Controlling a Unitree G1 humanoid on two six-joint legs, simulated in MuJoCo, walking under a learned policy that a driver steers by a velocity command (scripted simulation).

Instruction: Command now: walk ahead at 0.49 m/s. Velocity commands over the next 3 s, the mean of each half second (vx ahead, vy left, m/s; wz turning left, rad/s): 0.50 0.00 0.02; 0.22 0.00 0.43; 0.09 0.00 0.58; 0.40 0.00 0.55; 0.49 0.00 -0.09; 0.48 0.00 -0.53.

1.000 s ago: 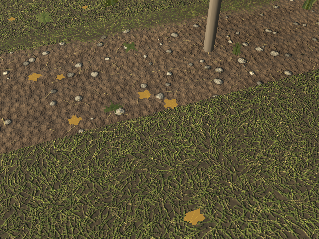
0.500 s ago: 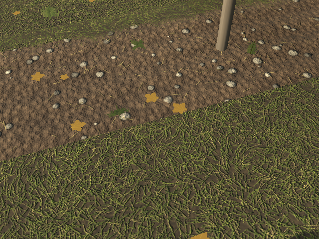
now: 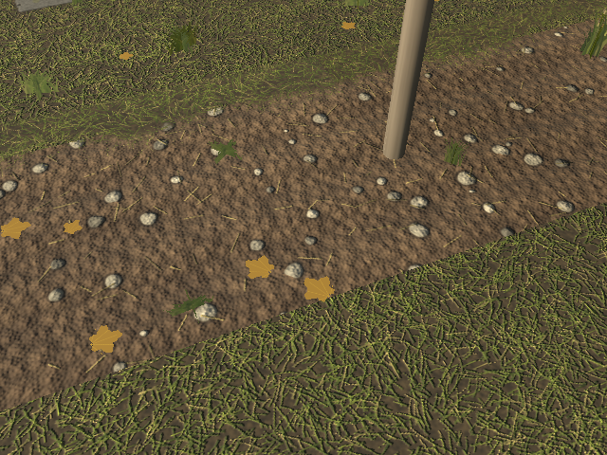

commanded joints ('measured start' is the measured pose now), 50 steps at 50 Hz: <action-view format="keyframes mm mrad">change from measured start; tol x64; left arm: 1 -3 67 17 -24 1 1 -8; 50 200 62 18 -79 6 49 60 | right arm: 1 62 -122 -18 -33 -10 -14 -9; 50 -266 -165 -66 -195 -2 74 -3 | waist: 1 19 73 32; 50 60 82 -115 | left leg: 1 -23 290 -171 -57 281 131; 15 -94 212 -120 181 30 44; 22 -778 45 -231 1712 -604 -31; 40 -252 61 27 333 118 43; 42 81 463 -514 311 986 280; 50 -252 248 -370 81 303 139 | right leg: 1 -35 8 -17 77 88 -3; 9 -510 -16 34 -31 -18 6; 22 1394 -399 249 -11 1265 -148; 26 584 -339 298 -489 -132 -202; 39 503 -170 -178 -274 382 -78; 42 142 125 -218 512 -740 39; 50 141 79 0 301 -413 49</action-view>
